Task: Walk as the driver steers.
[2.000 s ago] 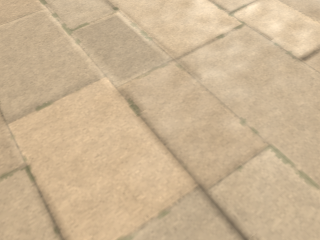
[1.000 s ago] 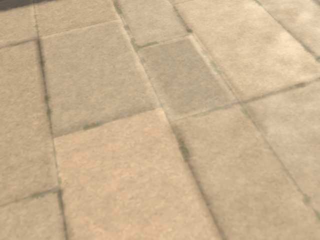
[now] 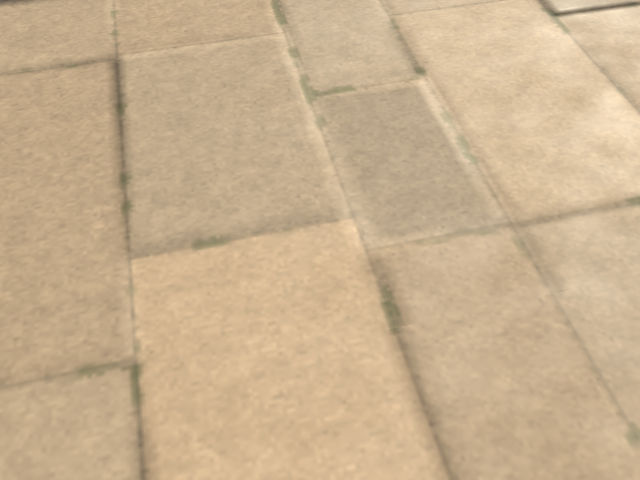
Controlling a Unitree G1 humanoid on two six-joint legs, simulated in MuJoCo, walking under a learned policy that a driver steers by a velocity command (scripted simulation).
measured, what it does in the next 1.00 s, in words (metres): walks ahead: right foot, then left foot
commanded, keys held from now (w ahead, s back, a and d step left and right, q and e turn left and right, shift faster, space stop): e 0.32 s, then q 0.04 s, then w+q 0.64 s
